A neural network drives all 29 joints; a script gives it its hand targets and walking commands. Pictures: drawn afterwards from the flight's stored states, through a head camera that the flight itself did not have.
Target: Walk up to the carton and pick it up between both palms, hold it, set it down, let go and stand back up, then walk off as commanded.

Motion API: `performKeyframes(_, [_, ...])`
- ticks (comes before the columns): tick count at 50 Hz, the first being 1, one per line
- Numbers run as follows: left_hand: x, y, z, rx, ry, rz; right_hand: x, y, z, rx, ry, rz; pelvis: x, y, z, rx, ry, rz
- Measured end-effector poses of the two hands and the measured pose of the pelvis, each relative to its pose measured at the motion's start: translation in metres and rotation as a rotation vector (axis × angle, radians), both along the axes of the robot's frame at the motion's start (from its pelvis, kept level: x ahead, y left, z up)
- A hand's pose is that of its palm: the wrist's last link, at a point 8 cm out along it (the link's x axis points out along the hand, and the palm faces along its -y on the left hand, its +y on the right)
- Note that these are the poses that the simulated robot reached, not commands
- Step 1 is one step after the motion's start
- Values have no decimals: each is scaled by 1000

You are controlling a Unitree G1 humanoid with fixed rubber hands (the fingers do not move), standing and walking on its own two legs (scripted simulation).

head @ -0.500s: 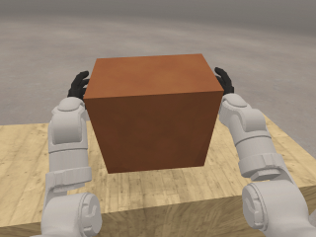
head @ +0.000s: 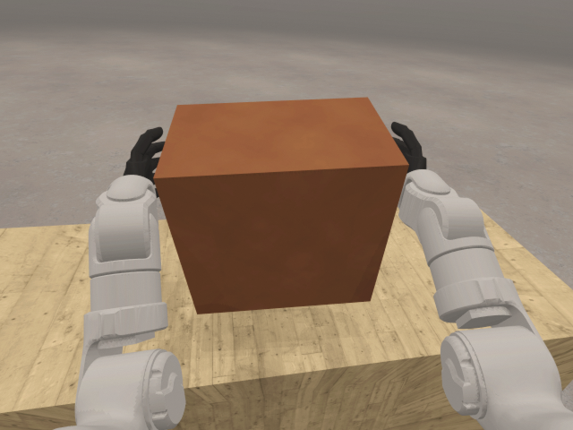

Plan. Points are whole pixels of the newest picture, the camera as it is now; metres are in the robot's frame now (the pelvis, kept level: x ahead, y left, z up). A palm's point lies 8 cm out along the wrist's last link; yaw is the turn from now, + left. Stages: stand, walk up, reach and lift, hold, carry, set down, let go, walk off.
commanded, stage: hold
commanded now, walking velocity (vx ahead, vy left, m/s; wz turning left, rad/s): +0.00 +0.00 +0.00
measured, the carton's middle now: (279, 209) +0.37 +0.01 +0.20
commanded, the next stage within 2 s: set down in 0.34 s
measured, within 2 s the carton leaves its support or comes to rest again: neither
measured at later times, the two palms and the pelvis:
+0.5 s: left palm (134, 179) +0.35 +0.20 +0.26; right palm (405, 177) +0.36 -0.15 +0.26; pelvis +0.00 +0.00 +0.00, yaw +1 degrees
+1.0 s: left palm (153, 213) +0.38 +0.19 +0.19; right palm (392, 212) +0.38 -0.16 +0.20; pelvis +0.02 +0.01 +0.00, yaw +1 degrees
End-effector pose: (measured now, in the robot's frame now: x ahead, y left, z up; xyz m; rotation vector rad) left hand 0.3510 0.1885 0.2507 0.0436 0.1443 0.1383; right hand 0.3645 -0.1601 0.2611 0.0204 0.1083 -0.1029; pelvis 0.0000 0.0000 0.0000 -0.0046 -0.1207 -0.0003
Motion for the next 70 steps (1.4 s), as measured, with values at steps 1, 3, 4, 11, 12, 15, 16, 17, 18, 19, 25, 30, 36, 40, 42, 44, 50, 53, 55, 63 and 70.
performKeyframes(1, [0,0,0,2,3,0,0,0,-1,-1,2,-1,0,0,0,0,-1,2])
performKeyframes(3, [1,0,-1,-3,5,-2,0,0,-2,-5,4,-3,0,-1,0,1,0,2])
performKeyframes(4, [2,0,-1,-4,6,-2,0,0,-2,-8,5,-3,0,-1,0,1,0,1])
performKeyframes(11, [-2,2,2,1,-14,4,-1,2,1,-2,-14,4,1,-1,0,0,-3,4])
performKeyframes(12, [-2,2,2,0,-13,4,-1,2,1,0,-13,4,1,-1,0,0,-4,5])
performKeyframes(15, [-2,3,1,1,0,2,-1,3,-2,0,1,3,1,0,0,1,-7,4])
performKeyframes(16, [-1,3,1,0,4,2,-1,3,-3,-1,5,2,1,0,0,2,-7,4])
performKeyframes(17, [-1,3,0,2,7,1,-1,3,-3,-1,8,2,1,0,0,2,-6,4])
performKeyframes(18, [-1,3,1,3,6,1,-1,3,-3,0,7,2,1,0,0,2,-4,5])
performKeyframes(19, [-1,3,1,5,2,1,-2,3,-3,-1,1,1,1,0,0,1,-5,7])
performKeyframes(25, [1,7,8,-1,-50,-13,-4,7,3,8,-58,-10,2,0,0,-3,-9,17])
performKeyframes(30, [4,11,25,11,-125,-12,2,10,20,17,-159,-5,2,2,-1,1,-24,18])
performKeyframes(36, [13,13,12,30,-111,-43,7,12,20,-14,-230,-9,7,5,0,6,-54,18])
performKeyframes(40, [19,12,-11,26,-85,-56,10,10,-5,-27,-211,-20,11,6,0,8,-70,11])
performKeyframes(42, [21,10,-25,19,-65,-56,11,9,-21,-25,-194,-24,12,7,0,8,-71,8])
performKeyframes(44, [23,8,-37,22,-54,-58,12,7,-35,-27,-186,-27,13,7,0,8,-69,10])
performKeyframes(50, [29,2,-62,37,-32,-58,17,2,-66,-28,-164,-34,16,7,0,6,-52,11])
performKeyframes(53, [33,2,-65,40,-36,-58,20,1,-69,-34,-168,-35,17,7,0,5,-45,7])
performKeyframes(55, [35,2,-65,39,-37,-58,22,1,-70,-37,-168,-35,18,6,0,5,-42,7])
performKeyframes(63, [42,3,-67,40,-33,-62,27,2,-71,-52,-164,-38,22,6,0,7,-36,11])
performKeyframes(70, [42,3,-77,39,-14,-65,26,2,-80,-55,-143,-41,23,6,0,6,-38,9])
